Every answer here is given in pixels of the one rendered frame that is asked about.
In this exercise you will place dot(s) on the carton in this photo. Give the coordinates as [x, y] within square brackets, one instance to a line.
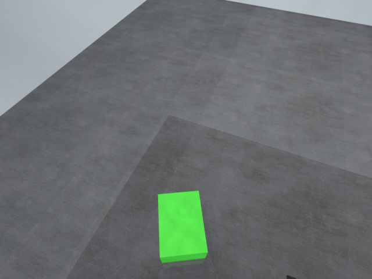
[181, 229]

